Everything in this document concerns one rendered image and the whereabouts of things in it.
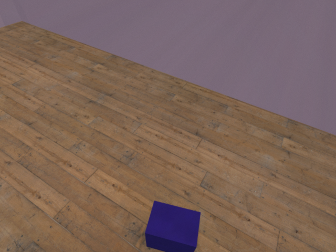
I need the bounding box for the carton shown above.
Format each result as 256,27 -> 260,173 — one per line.
145,201 -> 201,252

